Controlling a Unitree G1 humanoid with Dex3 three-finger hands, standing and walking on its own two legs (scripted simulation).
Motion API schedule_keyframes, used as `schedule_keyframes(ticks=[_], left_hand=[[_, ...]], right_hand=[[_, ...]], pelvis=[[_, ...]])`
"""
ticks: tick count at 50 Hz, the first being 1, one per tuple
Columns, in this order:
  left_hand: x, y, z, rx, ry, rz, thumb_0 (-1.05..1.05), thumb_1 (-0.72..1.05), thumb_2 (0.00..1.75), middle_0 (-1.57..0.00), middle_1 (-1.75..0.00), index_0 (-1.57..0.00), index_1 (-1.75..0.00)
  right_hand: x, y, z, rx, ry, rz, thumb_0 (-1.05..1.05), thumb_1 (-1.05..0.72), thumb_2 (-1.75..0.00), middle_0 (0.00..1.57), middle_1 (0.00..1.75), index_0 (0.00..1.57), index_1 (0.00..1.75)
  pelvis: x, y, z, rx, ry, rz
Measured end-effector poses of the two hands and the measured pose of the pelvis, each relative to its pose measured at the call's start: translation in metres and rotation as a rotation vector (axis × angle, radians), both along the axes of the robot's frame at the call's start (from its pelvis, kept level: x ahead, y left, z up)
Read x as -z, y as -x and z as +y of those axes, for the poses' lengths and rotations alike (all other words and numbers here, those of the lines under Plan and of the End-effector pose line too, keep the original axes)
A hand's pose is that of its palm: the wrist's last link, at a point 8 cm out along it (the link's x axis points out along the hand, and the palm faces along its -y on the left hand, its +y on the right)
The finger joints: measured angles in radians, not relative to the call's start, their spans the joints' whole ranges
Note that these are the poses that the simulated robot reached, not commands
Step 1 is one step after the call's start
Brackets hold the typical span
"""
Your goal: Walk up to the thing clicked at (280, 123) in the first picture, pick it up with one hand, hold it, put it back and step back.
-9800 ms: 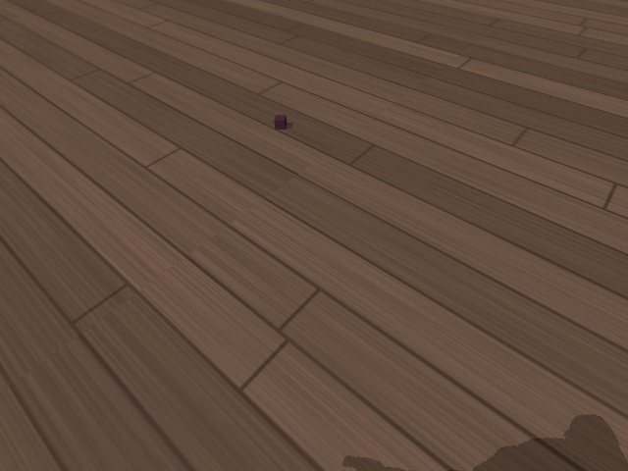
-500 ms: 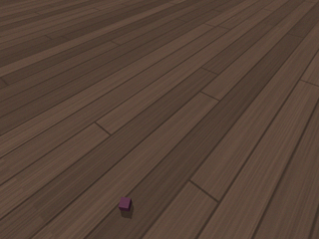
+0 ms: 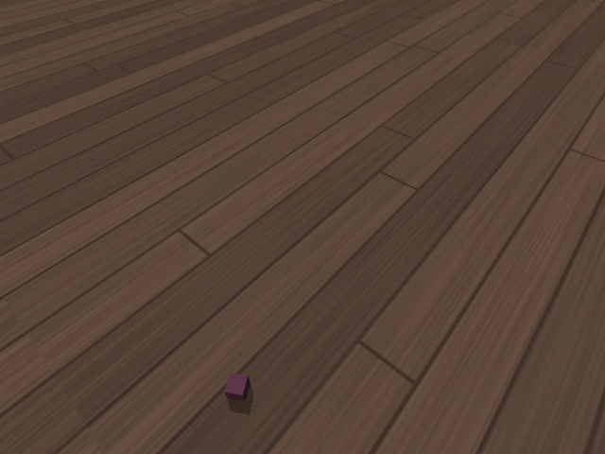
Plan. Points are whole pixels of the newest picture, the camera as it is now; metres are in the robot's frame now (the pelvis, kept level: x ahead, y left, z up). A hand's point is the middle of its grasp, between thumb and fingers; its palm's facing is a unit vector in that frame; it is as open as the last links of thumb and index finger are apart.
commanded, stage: stand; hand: left
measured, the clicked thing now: (237, 387) +0.47 +0.26 -0.75
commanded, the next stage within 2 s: walk up in 0.54 s
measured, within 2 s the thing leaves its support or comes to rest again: neither
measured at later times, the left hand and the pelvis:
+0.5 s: hand out of the picture +0.07 +0.25 -0.16, palm faces -0.02 -0.94 -0.35, open 7.4 cm; pelvis +0.00 +0.00 +0.00, yaw +0 degrees
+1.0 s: hand out of the picture +0.12 +0.31 -0.17, palm faces -0.03 -0.92 -0.38, open 7.4 cm; pelvis +0.05 +0.04 -0.01, yaw +0 degrees
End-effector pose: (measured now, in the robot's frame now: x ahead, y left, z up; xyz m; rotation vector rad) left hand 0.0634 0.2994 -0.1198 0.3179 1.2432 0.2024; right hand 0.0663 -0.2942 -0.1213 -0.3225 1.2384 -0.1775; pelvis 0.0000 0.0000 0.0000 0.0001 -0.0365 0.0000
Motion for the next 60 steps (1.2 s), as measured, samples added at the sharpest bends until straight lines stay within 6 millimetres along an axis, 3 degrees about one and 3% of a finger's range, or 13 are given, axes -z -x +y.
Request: schedule_keyframes(ticks=[15, 29, 33, 39, 48, 53, 60], left_hand=[[-0.002, -0.006, 0.000, 0.005, -0.008, -0.017, 0.01, 0.91, 0.90, -0.20, -0.30, -0.21, -0.30], [-0.001, -0.002, 0.000, -0.001, -0.004, -0.015, 0.01, 0.91, 0.90, -0.20, -0.30, -0.21, -0.30], [-0.001, 0.001, 0.009, -0.016, -0.015, -0.031, 0.01, 0.90, 0.90, -0.20, -0.30, -0.21, -0.30], [0.008, 0.001, 0.042, -0.027, -0.026, -0.005, 0.01, 0.90, 0.90, -0.21, -0.30, -0.21, -0.30], [0.008, -0.037, 0.055, 0.000, -0.031, 0.018, 0.01, 0.91, 0.90, -0.20, -0.30, -0.20, -0.30], [0.006, -0.063, 0.045, 0.018, -0.036, -0.011, 0.01, 0.91, 0.90, -0.20, -0.30, -0.20, -0.30], [-0.001, -0.104, 0.035, 0.028, -0.004, -0.084, 0.01, 0.91, 0.90, -0.20, -0.30, -0.21, -0.30]], right_hand=[[-0.001, -0.007, 0.000, 0.002, -0.002, -0.020, 0.01, -0.90, -0.90, 0.20, 0.30, 0.21, 0.30], [0.000, -0.002, -0.003, 0.005, -0.002, -0.004, 0.01, -0.90, -0.90, 0.20, 0.30, 0.21, 0.30], [0.002, -0.001, -0.004, 0.006, 0.012, 0.009, 0.01, -0.90, -0.90, 0.20, 0.30, 0.21, 0.30], [0.002, -0.002, 0.011, 0.002, 0.045, 0.031, 0.01, -0.91, -0.90, 0.20, 0.30, 0.21, 0.30], [0.000, -0.014, 0.037, 0.029, 0.018, 0.034, 0.01, -0.90, -0.90, 0.20, 0.30, 0.21, 0.30], [0.012, -0.039, 0.038, 0.060, -0.008, 0.004, 0.01, -0.90, -0.90, 0.20, 0.30, 0.21, 0.30], [0.009, -0.075, 0.044, 0.022, -0.022, -0.047, 0.01, -0.90, -0.90, 0.20, 0.30, 0.21, 0.30]], pelvis=[[0.000, -0.002, -0.001, 0.003, 0.000, -0.004], [0.001, -0.002, -0.001, 0.003, 0.004, -0.004], [0.005, -0.008, 0.007, 0.003, 0.016, -0.003], [0.012, -0.019, 0.031, -0.007, 0.018, 0.002], [0.007, -0.041, 0.040, 0.002, 0.001, 0.001], [0.012, -0.054, 0.039, 0.003, 0.005, -0.015], [0.008, -0.072, 0.040, 0.007, -0.005, -0.001]])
